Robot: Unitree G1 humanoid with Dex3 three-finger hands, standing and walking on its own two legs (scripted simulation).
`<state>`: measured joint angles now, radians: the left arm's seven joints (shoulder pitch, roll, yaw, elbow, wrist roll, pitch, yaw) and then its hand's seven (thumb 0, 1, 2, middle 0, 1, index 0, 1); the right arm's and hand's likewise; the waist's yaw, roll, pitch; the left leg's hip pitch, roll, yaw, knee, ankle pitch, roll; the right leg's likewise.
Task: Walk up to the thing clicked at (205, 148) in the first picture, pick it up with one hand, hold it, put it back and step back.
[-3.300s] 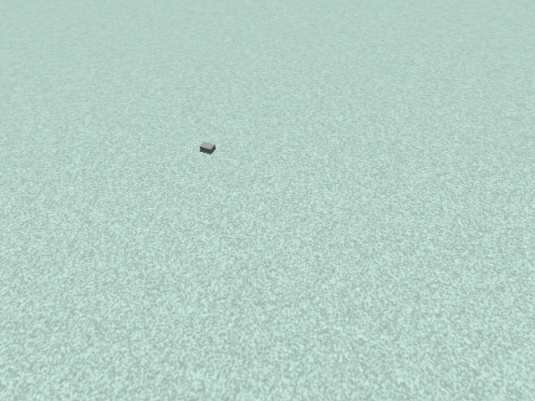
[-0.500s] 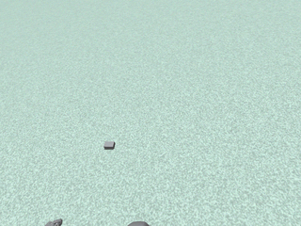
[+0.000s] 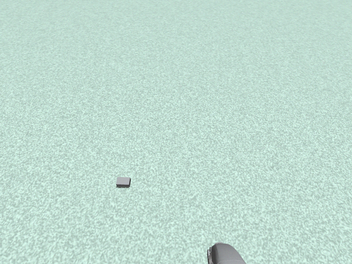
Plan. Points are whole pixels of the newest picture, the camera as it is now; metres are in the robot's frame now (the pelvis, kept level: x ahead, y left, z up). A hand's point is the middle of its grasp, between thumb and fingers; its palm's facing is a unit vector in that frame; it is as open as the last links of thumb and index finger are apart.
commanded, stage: walk up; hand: left
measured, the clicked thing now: (123, 182) +0.66 +0.32 -0.75
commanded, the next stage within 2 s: none
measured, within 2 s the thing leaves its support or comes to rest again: neither
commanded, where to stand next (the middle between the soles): +0.27 +0.11 m, yaw -4 degrees
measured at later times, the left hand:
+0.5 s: hand (30, 242) +0.20 +0.37 -0.10, palm faces -0.02 -0.85 -0.52, open 7.4 cm
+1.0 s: hand (36, 212) +0.29 +0.43 -0.17, palm faces -0.13 -0.93 -0.35, open 7.4 cm
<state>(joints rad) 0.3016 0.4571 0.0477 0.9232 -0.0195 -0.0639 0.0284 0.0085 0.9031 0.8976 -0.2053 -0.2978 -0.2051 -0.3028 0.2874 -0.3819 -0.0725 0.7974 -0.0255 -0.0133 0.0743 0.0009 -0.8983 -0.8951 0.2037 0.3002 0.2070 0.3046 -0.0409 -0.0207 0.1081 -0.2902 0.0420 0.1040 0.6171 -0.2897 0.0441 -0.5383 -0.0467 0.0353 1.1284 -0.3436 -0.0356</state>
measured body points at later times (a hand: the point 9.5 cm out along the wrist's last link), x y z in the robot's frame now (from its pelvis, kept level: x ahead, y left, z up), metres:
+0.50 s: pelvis +0.13 +0.08 +0.00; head +0.14 +0.03 +0.44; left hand +0.20 +0.41 -0.07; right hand +0.19 -0.24 -0.14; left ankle +0.19 +0.27 -0.67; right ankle +0.16 -0.05 -0.73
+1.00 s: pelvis +0.20 +0.17 -0.02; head +0.25 +0.18 +0.43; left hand +0.30 +0.48 -0.15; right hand +0.24 -0.16 -0.12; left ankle +0.25 +0.30 -0.73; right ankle +0.22 +0.03 -0.71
